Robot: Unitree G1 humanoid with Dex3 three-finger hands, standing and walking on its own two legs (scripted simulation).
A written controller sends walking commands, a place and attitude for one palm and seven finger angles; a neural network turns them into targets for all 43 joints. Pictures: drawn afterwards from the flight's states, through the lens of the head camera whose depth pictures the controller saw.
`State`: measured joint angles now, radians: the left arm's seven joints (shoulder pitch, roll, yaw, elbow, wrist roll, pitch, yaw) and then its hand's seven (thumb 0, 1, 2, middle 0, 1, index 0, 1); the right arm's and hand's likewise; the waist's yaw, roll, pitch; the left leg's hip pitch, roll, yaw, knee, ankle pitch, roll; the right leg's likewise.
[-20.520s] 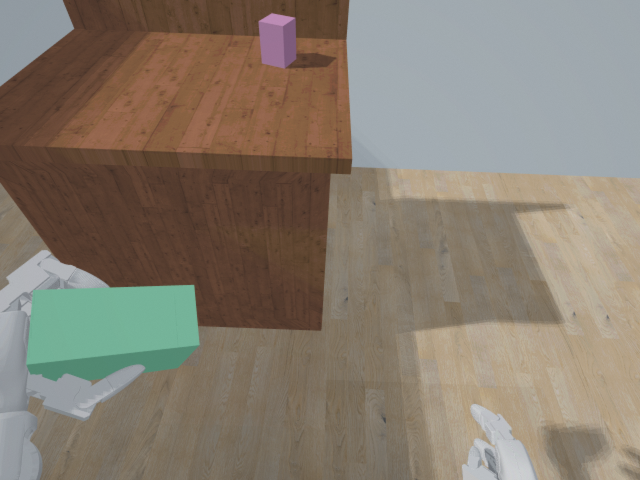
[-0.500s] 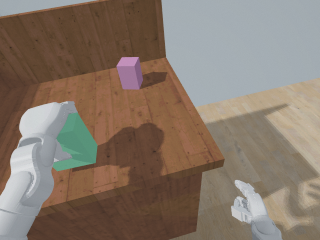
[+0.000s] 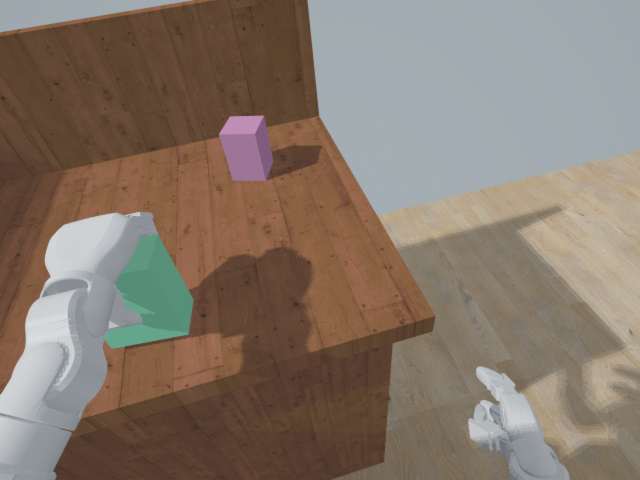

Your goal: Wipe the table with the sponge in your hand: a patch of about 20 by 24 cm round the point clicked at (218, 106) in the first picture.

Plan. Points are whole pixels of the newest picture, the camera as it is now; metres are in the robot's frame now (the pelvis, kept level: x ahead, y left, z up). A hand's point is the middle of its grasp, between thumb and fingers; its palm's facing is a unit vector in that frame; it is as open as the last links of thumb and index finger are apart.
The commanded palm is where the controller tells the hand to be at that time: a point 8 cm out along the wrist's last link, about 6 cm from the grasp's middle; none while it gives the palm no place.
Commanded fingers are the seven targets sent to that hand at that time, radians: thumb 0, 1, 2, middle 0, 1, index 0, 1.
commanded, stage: move the sponge above the wiping area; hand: left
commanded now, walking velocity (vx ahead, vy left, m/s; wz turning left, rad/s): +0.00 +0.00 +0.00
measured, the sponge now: (141, 304) +0.27 +0.28 +0.09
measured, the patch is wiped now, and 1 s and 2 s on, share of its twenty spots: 0.00 0.00 0.00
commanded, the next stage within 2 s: lower the sponge onto the table in 1.78 s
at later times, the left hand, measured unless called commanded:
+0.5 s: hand (105, 275) +0.26 +0.29 +0.17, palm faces +0.12 -0.05 -0.99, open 10.2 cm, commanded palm +0.22 +0.28 +0.24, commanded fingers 0.00 0.10 1.30 -1.20 -1.60 -1.20 -1.60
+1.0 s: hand (105, 264) +0.27 +0.29 +0.18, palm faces +0.14 -0.06 -0.99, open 10.2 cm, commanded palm +0.23 +0.28 +0.25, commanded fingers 0.00 0.10 1.30 -1.20 -1.60 -1.20 -1.60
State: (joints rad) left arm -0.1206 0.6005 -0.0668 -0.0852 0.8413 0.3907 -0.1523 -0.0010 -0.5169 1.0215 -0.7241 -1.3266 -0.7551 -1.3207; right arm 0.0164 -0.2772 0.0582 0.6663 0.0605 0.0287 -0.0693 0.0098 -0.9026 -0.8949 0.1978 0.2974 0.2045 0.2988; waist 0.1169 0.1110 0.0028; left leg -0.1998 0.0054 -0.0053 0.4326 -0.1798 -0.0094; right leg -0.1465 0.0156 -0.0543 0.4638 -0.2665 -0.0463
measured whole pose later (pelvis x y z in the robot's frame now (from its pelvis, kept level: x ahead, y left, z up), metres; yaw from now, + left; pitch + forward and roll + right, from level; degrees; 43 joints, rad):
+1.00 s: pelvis -0.01 +0.00 +0.00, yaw +0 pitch -3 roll +1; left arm -0.12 0.60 -0.06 -0.17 0.83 0.48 -0.14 0.00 -0.52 1.02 -0.72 -1.33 -0.75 -1.32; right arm 0.00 -0.27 0.07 0.66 0.07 0.04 -0.05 0.01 -0.90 -0.89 0.20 0.30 0.20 0.30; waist 0.13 0.12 -0.01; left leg -0.20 0.00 0.00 0.42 -0.17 0.00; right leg -0.15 0.01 -0.04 0.46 -0.26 -0.04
